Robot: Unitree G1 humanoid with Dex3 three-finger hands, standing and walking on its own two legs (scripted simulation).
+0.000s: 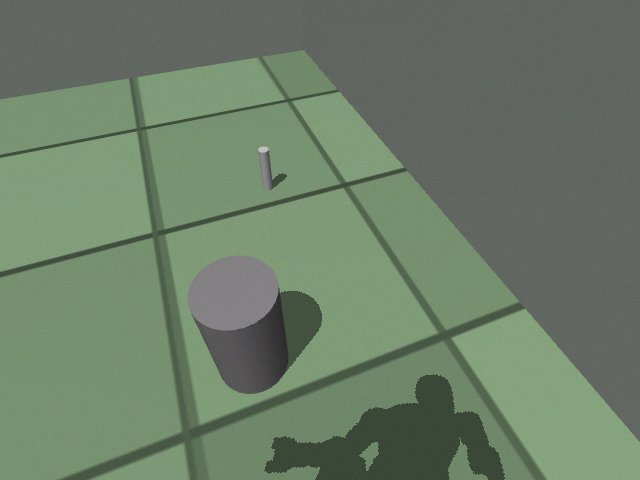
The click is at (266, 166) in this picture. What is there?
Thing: slim round
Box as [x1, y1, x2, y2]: [258, 146, 272, 190]
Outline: 263,146 258,149 263,187 264,189 269,190 272,188 268,149 267,147
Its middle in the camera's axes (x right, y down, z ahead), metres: -0.26 -0.35 +1.82
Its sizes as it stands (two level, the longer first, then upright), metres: 0.047 0.047 0.222
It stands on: the floor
